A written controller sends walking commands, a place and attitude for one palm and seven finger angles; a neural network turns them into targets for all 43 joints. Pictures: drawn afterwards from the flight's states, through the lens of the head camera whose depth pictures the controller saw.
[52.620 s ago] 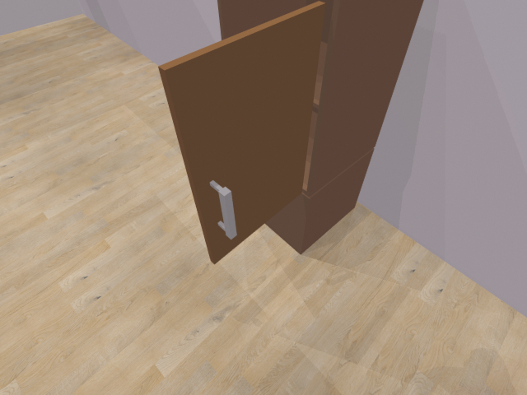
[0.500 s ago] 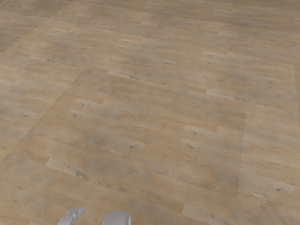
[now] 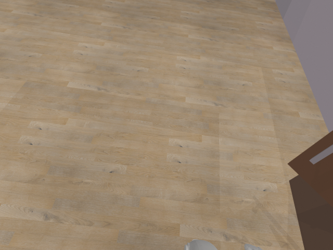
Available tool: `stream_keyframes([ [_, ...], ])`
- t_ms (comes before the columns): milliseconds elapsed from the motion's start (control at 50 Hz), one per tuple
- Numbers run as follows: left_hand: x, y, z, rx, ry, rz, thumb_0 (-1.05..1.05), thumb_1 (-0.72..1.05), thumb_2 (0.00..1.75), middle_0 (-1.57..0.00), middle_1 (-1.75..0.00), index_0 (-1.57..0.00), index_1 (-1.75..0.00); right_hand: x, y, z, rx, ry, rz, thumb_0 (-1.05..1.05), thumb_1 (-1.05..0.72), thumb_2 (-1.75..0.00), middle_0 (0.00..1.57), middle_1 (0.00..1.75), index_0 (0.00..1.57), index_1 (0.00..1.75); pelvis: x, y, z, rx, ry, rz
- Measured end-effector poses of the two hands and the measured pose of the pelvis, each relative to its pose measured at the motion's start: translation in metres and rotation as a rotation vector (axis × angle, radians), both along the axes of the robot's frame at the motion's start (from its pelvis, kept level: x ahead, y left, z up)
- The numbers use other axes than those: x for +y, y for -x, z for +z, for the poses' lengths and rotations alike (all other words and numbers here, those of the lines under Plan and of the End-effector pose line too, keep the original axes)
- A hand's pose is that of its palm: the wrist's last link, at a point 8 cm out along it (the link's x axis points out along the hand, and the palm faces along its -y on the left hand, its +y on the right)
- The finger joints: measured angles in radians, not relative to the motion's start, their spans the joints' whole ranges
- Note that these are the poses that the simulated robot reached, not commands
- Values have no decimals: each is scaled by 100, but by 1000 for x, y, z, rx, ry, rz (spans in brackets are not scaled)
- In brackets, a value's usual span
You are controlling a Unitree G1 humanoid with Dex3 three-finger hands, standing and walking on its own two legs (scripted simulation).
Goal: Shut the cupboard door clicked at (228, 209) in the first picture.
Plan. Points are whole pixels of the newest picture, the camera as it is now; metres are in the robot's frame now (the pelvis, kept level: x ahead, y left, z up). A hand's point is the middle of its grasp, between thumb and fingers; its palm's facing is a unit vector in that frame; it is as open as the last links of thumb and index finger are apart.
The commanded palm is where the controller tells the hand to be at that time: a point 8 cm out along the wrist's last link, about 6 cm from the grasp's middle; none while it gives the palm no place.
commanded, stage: turn to face it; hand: left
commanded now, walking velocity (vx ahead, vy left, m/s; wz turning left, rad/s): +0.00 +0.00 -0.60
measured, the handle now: (331, 148) +0.51 -0.56 -0.12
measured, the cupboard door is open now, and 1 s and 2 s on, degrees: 42 42 42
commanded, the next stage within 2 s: take the last steps up to it in 1.40 s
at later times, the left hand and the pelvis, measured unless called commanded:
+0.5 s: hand (128, 240) +0.16 +0.11 -0.15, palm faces -0.27 -0.93 -0.25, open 7.4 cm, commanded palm none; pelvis +0.01 -0.06 +0.00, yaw -17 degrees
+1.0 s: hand (128, 213) +0.23 +0.12 -0.17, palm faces -0.51 -0.83 -0.22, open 7.4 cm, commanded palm none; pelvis +0.04 -0.03 +0.00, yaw -35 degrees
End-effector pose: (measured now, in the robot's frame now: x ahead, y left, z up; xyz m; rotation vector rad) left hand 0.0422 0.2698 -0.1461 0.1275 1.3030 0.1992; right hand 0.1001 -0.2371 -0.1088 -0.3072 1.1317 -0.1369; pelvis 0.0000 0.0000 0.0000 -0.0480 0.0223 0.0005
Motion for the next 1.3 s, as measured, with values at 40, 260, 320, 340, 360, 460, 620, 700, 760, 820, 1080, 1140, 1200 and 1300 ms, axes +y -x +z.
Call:
stream_keyframes([
  [40, -1, -15, 3, -11, -5, -36, 1, 90, 90, -20, -30, -20, -30, -5, 15, -2, 18, -4, -43, 0, -90, -89, 20, 30, 21, 30, -1, -1, 1, -6, 2, -28],
  [260, -66, -118, 14, -173, -62, -290, 0, 91, 90, -19, -30, -19, -30, -65, 110, -51, 142, -63, -301, 0, -90, -90, 20, 30, 21, 30, -39, -6, -24, -23, -41, -180],
  [320, -86, -126, 21, -192, -72, -330, 0, 90, 90, -20, -30, -20, -30, -79, 121, -56, 172, -63, -347, 1, -90, -90, 20, 30, 20, 30, -46, -4, -21, -27, -40, -204],
  [340, -91, -126, 24, -189, -73, -337, 0, 90, 90, -20, -30, -20, -30, -82, 122, -53, 171, -64, -357, 1, -90, -90, 20, 30, 20, 30, -48, -4, -18, -27, -45, -212],
  [360, -96, -125, 26, -184, -73, -342, 0, 90, 90, -20, -30, -20, -30, -84, 121, -50, 165, -66, -363, 1, -90, -90, 20, 30, 20, 30, -50, -4, -15, -26, -50, -223],
  [460, -112, -120, 28, -140, -51, -378, 0, 90, 90, -20, -30, -20, -30, -90, 111, -34, 103, -77, -387, 1, -90, -90, 20, 30, 20, 30, -57, -5, -4, -12, -68, -273],
  [620, -113, -116, 13, -71, -4, -412, 0, 90, 90, -20, -30, -20, -30, -84, 87, -22, 38, -55, -421, 1, -90, -90, 20, 30, 20, 30, -49, -16, -4, 4, -56, -355],
  [700, -98, -120, 0, -23, 6, -427, 0, 90, 90, -20, -30, -20, -30, -73, 73, -15, -6, -30, -445, 1, -90, -90, 20, 30, 20, 30, -36, -25, -7, 14, -49, -404],
  [760, -85, -131, -12, 7, 10, -444, 0, 90, 90, -20, -30, -20, -30, -63, 71, -13, -35, -3, -464, 0, -90, -90, 20, 30, 20, 30, -26, -32, -14, 17, -43, -443],
  [820, -79, -146, -11, 22, 5, -486, 1, 90, 90, -20, -30, -20, -30, -51, 79, -6, -20, 4, -484, 0, -90, -90, 20, 30, 20, 30, -22, -37, -9, 7, -31, -489],
  [1080, -144, -228, 10, -77, -14, -725, 1, 91, 90, -19, -30, -19, -29, -28, 173, -24, 95, -67, -739, 0, -90, -89, 20, 30, 21, 30, -37, -40, -7, -17, -10, -657],
  [1140, -181, -243, 13, -143, -16, -793, 1, 91, 90, -19, -30, -19, -29, -31, 203, -42, 127, -99, -805, 0, -90, -89, 20, 30, 21, 30, -52, -37, -17, -26, -28, -688],
  [1200, -209, -246, 17, -203, -19, -840, 0, 91, 90, -20, -30, -19, -30, -36, 226, -56, 167, -121, -857, 0, -90, -90, 20, 30, 20, 30, -60, -32, -22, -33, -32, -711],
  [1300, -228, -232, 29, -191, -18, -867, 0, 90, 90, -20, -30, -20, -30, -44, 229, -47, 149, -130, -891, 1, -90, -90, 20, 30, 20, 30, -67, -30, -9, -43, -55, -743],
])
